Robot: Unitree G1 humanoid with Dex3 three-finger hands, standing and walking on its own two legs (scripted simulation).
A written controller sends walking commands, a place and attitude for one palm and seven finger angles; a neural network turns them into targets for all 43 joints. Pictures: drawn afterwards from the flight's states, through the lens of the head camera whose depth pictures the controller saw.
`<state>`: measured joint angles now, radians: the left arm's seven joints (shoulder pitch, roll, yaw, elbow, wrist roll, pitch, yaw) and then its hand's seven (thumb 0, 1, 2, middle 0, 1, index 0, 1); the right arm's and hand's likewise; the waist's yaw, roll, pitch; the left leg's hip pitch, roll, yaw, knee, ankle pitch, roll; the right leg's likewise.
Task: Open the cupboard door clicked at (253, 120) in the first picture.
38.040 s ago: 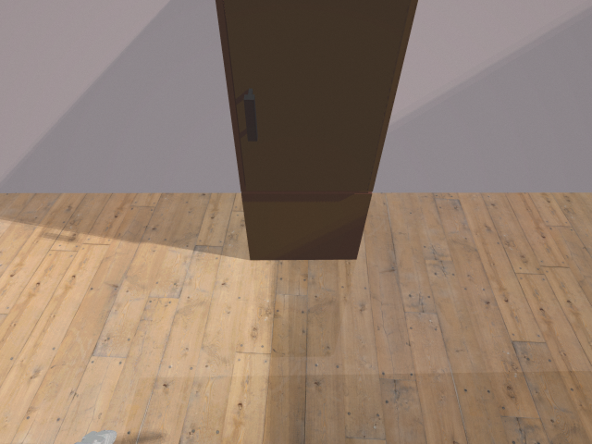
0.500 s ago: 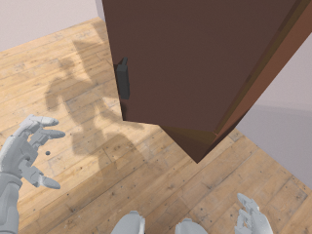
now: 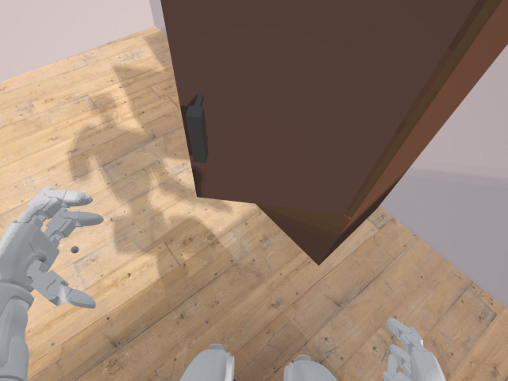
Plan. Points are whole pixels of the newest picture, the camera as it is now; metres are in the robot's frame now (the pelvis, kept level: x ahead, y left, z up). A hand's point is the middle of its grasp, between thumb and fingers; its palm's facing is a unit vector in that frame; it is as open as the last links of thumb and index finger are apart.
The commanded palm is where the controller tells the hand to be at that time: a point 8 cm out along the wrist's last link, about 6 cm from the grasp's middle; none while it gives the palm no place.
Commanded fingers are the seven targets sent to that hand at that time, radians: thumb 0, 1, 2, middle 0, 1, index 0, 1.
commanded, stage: move the hooked fingers beside the handle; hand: left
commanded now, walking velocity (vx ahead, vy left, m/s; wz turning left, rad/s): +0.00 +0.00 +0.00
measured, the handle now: (200, 128) +0.55 +0.14 +0.03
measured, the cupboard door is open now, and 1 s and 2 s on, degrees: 42 42 42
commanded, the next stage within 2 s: none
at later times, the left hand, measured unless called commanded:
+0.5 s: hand (105, 216) +0.34 +0.25 +0.04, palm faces -0.03 -1.00 -0.03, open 14.0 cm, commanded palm +0.32 +0.30 +0.05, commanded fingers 0.00 -0.50 0.30 -0.30 -1.20 -0.30 -1.20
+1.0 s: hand (124, 182) +0.40 +0.24 +0.04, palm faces -0.03 -1.00 -0.01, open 14.0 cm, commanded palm +0.39 +0.29 +0.04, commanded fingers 0.00 -0.50 0.30 -0.30 -1.20 -0.30 -1.20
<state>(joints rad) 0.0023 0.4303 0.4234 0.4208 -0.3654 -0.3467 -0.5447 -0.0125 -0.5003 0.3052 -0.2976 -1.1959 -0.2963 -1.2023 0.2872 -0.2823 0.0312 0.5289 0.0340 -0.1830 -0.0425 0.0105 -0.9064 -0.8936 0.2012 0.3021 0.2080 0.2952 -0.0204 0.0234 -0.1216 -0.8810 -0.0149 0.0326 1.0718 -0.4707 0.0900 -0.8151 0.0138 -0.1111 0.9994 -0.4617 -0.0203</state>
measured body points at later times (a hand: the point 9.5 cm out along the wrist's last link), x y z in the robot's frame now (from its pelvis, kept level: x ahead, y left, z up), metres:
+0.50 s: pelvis +0.00 -0.02 -0.01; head +0.09 +0.00 +0.44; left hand +0.33 +0.30 +0.05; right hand +0.14 -0.28 -0.09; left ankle +0.03 +0.06 -0.67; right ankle +0.01 -0.12 -0.67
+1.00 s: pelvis +0.01 -0.02 -0.01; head +0.12 +0.01 +0.43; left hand +0.40 +0.29 +0.04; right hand +0.09 -0.29 -0.11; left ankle +0.03 +0.06 -0.67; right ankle +0.01 -0.12 -0.67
